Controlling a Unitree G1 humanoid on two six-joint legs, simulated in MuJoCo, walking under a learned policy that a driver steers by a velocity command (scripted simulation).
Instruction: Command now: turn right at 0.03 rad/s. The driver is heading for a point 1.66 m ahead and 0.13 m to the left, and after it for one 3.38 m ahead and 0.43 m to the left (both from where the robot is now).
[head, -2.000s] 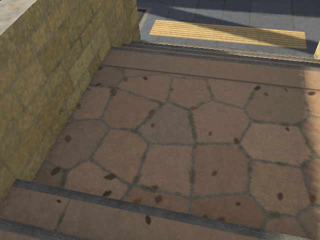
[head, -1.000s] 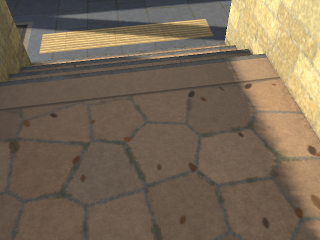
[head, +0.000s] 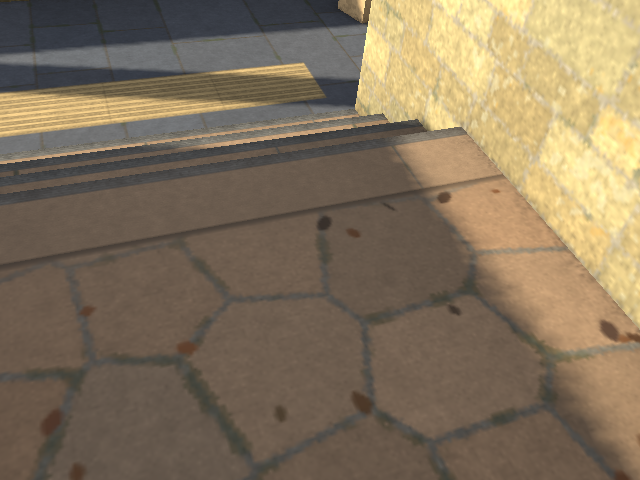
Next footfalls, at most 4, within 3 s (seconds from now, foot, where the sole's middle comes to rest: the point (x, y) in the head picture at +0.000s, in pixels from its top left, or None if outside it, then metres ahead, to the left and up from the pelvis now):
0.16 right None -0.06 -0.15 -0.61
0.62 left None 0.10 0.13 -0.77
0.86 right None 0.00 -0.12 -0.61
1.68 right None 0.20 -0.19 -0.77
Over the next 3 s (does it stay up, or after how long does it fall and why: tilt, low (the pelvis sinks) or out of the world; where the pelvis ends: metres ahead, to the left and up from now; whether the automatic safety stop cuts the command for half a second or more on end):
stays up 0.42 -0.20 0.00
